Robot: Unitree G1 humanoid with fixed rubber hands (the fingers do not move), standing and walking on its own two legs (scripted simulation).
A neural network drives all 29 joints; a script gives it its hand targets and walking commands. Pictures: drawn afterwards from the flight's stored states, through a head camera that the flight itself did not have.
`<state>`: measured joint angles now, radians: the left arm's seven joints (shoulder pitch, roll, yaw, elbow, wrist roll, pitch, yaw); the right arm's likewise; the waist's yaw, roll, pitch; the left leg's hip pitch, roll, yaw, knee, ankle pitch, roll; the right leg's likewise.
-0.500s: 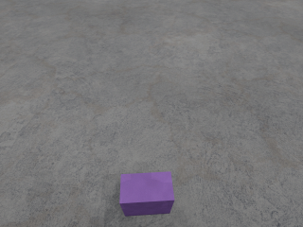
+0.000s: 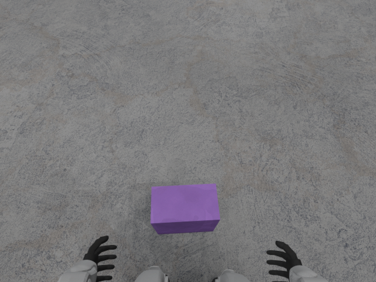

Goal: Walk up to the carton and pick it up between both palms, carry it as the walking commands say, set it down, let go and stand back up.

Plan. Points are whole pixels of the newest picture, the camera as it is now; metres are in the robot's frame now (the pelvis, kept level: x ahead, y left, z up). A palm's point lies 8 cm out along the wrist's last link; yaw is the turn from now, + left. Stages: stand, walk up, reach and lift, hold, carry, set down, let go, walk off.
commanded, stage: reach and lift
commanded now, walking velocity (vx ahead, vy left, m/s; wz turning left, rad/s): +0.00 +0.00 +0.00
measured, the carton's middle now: (184, 210) +0.40 +0.03 -0.61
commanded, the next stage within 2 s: none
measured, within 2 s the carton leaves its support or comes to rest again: neither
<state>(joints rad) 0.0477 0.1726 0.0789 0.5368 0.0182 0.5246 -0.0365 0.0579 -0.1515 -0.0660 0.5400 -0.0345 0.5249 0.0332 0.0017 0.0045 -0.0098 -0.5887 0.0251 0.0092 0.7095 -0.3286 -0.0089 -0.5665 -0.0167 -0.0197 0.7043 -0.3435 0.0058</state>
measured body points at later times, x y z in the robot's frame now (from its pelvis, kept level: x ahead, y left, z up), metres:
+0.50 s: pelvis -0.07 -0.01 -0.06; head +0.09 +0.00 +0.36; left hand +0.24 +0.25 -0.16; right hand +0.24 -0.22 -0.17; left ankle +0.01 +0.13 -0.72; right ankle -0.01 -0.13 -0.72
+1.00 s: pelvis -0.08 +0.00 -0.09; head +0.20 +0.01 +0.27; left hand +0.40 +0.26 -0.19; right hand +0.41 -0.21 -0.19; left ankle +0.00 +0.13 -0.72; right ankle -0.01 -0.13 -0.72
